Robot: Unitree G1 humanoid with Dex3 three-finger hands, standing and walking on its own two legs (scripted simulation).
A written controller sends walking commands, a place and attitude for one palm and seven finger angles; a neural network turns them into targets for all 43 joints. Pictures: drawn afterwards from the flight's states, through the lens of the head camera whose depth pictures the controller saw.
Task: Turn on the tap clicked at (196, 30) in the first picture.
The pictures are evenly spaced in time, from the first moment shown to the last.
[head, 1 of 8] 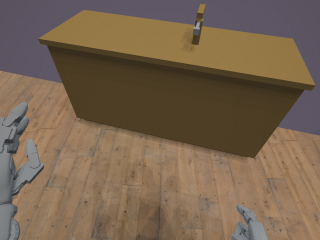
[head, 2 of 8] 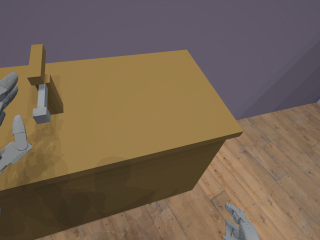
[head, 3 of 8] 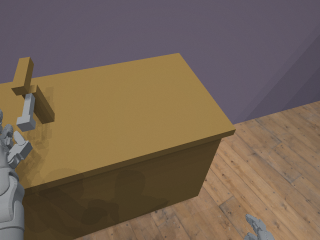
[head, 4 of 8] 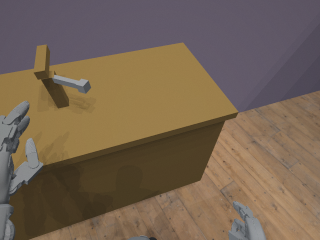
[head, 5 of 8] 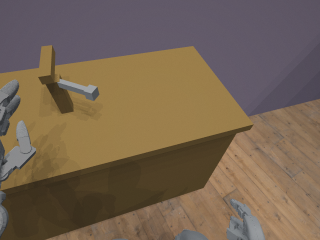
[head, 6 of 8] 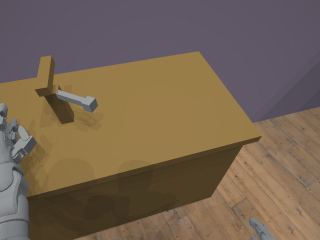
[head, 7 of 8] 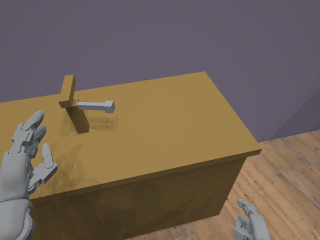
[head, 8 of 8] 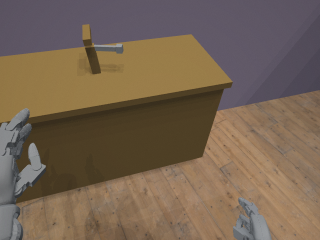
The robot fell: no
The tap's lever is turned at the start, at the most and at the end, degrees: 0 72 72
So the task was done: yes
